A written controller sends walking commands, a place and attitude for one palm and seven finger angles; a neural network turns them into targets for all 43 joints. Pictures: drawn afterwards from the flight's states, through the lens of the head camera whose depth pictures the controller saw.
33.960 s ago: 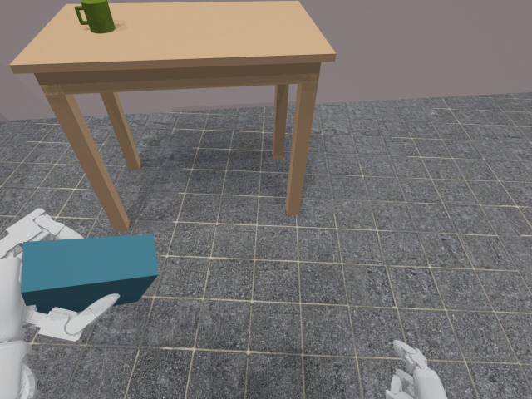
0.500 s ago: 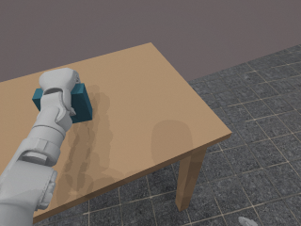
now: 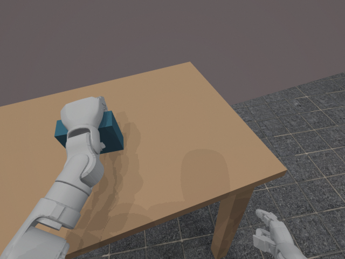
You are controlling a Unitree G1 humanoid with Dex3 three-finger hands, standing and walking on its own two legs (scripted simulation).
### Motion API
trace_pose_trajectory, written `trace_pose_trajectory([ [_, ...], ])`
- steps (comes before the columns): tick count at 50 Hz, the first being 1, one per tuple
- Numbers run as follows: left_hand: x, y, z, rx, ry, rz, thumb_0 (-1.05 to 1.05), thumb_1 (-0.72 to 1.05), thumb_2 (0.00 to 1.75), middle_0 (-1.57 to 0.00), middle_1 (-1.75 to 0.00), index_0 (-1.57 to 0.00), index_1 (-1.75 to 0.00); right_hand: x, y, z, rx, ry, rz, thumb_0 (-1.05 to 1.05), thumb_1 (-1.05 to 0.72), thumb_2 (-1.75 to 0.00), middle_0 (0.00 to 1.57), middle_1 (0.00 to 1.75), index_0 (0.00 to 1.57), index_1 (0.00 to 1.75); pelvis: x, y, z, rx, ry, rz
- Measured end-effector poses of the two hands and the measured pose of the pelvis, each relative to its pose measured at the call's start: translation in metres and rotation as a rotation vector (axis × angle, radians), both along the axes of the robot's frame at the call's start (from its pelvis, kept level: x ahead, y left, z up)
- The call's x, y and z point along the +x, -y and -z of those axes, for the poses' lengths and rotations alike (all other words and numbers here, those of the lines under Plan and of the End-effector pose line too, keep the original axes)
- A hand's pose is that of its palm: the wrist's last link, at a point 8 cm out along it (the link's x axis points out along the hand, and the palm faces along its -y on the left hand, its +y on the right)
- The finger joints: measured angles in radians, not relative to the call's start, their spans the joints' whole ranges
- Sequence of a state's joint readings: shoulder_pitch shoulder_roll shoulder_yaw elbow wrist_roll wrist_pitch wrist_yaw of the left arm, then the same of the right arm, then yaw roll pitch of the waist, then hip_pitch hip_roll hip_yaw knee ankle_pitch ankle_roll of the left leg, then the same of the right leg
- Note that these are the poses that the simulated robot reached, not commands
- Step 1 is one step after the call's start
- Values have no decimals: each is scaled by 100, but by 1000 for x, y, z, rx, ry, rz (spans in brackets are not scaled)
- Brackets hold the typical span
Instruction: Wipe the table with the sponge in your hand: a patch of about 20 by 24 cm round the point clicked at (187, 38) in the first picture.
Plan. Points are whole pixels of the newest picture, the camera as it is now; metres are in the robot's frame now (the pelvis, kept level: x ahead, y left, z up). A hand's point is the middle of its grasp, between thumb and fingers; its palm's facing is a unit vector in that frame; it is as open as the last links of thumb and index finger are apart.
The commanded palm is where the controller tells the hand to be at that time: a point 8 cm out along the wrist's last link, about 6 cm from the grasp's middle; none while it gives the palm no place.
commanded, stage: wipe back along the third lane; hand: left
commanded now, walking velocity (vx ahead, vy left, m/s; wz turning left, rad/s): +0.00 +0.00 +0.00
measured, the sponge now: (95, 140) +0.37 +0.25 +0.09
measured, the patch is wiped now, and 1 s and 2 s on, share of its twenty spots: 0.95 0.95 0.95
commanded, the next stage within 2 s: slide back across to the middle lane in 0.96 s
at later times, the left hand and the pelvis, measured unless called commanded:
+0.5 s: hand (94, 145) +0.32 +0.21 +0.14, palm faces +0.23 -0.17 -0.96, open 9.2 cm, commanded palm +0.26 +0.19 +0.15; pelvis +0.00 +0.01 +0.00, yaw +0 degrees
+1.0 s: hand (102, 159) +0.28 +0.18 +0.14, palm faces +0.26 -0.20 -0.95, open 9.1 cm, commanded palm +0.22 +0.17 +0.15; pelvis -0.01 -0.02 -0.01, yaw -1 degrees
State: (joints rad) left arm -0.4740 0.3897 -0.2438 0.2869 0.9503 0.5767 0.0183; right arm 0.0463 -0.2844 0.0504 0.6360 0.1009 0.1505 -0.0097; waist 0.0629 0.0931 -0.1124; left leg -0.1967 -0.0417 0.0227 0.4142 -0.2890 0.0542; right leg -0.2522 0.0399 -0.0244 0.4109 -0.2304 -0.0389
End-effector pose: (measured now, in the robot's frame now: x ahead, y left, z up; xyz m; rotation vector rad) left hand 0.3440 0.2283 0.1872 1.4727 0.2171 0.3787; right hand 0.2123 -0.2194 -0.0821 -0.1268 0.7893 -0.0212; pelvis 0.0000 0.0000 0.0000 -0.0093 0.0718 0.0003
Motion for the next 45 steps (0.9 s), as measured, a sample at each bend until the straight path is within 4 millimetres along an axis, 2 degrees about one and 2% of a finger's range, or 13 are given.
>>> trace_pose_trajectory([
  [5, -11, 2, 0, -16, 27, 9, 1, -42, 109, -70, -147, -75, -152, 18, -15, -7, 22, 39, -34, 1, -91, -90, 20, 30, 20, 30, 5, -6, 1, -4, 8, -2],
  [11, -28, 4, 1, -51, 66, 38, 2, -41, 108, -68, -149, -75, -151, 13, -19, -4, 23, 23, -44, 1, -91, -90, 20, 30, 19, 30, 6, -12, 3, -7, 20, 1],
  [17, -44, 8, 1, -81, 99, 63, 3, -41, 107, -66, -149, -76, -150, 9, -31, -3, 40, 13, -71, 1, -91, -90, 20, 30, 19, 30, 2, -16, 4, -7, 29, 3],
  [27, -65, 20, 2, -103, 136, 81, 3, -40, 107, -65, -150, -77, -147, 5, -42, -1, 74, 10, -100, 1, -91, -90, 20, 30, 19, 30, -6, -13, 5, -3, 40, 5],
  [36, -81, 34, 2, -118, 153, 86, 3, -40, 107, -64, -150, -78, -146, 5, -34, -3, 81, 16, -108, 1, -91, -90, 20, 30, 19, 30, -10, -3, 6, 4, 56, 5],
  [45, -89, 41, 3, -127, 153, 67, 4, -40, 107, -64, -150, -78, -145, 4, -11, -7, 74, 37, -81, 1, -91, -90, 20, 30, 20, 30, -12, 13, 5, 10, 61, 16],
])
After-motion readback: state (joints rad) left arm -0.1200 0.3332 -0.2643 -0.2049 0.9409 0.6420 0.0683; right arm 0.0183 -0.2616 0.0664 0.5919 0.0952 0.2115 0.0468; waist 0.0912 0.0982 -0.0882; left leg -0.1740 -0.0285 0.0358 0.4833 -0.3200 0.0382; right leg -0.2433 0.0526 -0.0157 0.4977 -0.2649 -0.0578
